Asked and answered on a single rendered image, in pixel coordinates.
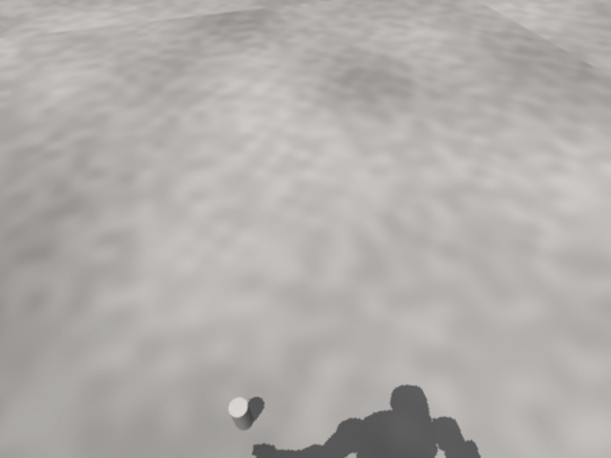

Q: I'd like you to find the can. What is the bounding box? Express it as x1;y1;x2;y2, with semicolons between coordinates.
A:
228;397;253;430

